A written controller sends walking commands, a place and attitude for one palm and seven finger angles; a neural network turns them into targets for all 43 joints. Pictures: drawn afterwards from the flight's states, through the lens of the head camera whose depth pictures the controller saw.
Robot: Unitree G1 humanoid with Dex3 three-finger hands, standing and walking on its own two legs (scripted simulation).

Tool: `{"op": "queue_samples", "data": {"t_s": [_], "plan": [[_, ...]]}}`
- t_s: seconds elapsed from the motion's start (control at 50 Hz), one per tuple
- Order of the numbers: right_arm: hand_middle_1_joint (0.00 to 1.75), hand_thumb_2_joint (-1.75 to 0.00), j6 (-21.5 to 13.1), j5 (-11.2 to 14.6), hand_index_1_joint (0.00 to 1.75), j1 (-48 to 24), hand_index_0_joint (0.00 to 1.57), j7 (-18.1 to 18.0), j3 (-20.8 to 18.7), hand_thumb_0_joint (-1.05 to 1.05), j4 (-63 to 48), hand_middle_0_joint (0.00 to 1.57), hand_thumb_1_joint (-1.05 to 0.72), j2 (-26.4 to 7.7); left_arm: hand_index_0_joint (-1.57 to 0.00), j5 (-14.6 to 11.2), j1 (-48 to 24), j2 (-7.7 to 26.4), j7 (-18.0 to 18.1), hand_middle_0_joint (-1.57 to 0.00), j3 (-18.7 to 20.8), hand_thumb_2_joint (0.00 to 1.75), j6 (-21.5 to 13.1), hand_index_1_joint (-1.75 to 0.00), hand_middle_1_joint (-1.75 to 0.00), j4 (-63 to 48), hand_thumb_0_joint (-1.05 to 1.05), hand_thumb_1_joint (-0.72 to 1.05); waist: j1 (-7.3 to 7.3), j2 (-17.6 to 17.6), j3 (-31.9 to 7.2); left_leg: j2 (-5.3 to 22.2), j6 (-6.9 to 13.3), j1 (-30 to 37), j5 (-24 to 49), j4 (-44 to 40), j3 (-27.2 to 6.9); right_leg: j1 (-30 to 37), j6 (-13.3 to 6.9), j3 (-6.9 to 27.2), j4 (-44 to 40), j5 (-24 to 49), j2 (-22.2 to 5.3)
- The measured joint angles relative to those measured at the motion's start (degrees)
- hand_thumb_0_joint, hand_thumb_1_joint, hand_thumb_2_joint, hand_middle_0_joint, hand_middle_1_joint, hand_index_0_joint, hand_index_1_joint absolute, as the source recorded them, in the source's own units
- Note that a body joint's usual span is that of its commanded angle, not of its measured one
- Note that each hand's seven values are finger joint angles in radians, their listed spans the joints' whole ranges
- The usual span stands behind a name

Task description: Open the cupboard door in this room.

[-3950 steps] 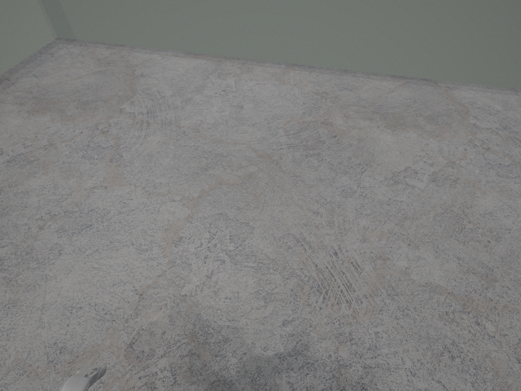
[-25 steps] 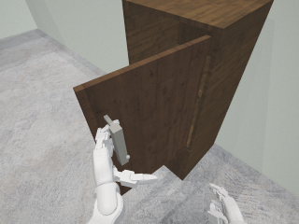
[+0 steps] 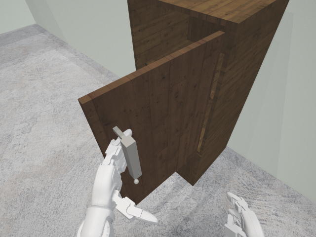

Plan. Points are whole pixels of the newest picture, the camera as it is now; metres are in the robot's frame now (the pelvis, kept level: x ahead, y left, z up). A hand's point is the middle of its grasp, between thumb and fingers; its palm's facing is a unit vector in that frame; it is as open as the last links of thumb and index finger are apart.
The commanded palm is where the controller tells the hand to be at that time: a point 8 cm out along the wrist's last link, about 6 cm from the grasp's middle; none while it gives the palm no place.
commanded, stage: slide the hand sideways off the handle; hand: left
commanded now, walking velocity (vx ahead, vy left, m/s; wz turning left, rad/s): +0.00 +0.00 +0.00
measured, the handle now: (127, 153) +0.29 +0.10 +0.09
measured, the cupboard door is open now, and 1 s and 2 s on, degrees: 85 85 85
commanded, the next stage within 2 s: draw the hand back to the body in 0.82 s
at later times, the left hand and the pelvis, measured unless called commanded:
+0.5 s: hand (113, 202) +0.18 +0.10 +0.09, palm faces +0.02 -1.00 -0.03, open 16.3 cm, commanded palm +0.14 +0.16 +0.09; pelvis +0.01 -0.01 -0.02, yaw +0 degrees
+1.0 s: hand (92, 215) +0.15 +0.14 +0.09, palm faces +0.00 -1.00 -0.01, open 16.4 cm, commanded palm +0.12 +0.20 +0.10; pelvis +0.00 +0.00 -0.02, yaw +1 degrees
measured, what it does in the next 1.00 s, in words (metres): stands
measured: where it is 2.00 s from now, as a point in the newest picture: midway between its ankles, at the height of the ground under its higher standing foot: outside the picture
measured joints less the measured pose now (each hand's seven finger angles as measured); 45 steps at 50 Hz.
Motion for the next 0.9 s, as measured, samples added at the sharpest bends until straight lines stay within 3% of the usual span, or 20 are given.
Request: {"op": "queue_samples", "data": {"t_s": [0.12,0.4,0.6,0.9], "plan": [[0.30,-0.90,0.31,-0.20,0.30,0.66,0.20,0.87,0.26,0.02,-1.54,0.21,-0.91,0.43,-0.17,0.58,4.51,1.47,-0.73,-0.17,1.39,0.30,-0.47,-0.32,-0.32,-3.11,-0.02,-0.50,-0.26,-0.31,-0.91,0.49,-0.19,-0.46,-1.09,0.87,0.49,-0.75,-0.18,0.53,0.90,-0.85,0.46],[0.30,-0.90,-0.91,0.05,0.30,1.38,0.20,0.36,-1.23,0.02,-3.84,0.21,-0.91,-0.63,-0.18,-2.61,17.49,3.55,-5.14,-0.17,5.87,0.30,-4.60,-0.32,-0.31,-11.42,-0.02,-0.50,0.59,0.44,-2.01,0.79,-0.58,-4.52,-3.70,5.30,-0.62,-4.14,-0.49,-0.47,4.68,-3.48,0.64],[0.30,-0.90,-0.96,0.93,0.30,1.15,0.20,-1.15,-1.99,0.02,-3.54,0.21,-0.91,-0.23,-0.16,-5.71,20.42,5.52,-10.12,-0.16,10.48,0.30,-5.91,-0.31,-0.31,-12.65,-0.02,-0.50,1.16,0.71,-2.78,0.91,-0.81,-7.05,-4.60,7.76,-1.18,-6.43,-0.71,-0.96,6.97,-4.49,0.69],[0.30,-0.90,-2.13,2.02,0.30,0.93,0.20,-2.64,-2.55,0.02,-3.09,0.21,-0.91,-0.28,-0.15,-9.98,23.01,6.96,-14.58,-0.15,14.89,0.30,-7.11,-0.30,-0.30,-12.49,-0.02,-0.50,1.53,0.87,-3.42,1.02,-0.34,-8.84,-5.01,9.99,-1.86,-7.29,-0.31,-1.58,7.69,-4.25,0.82]]}}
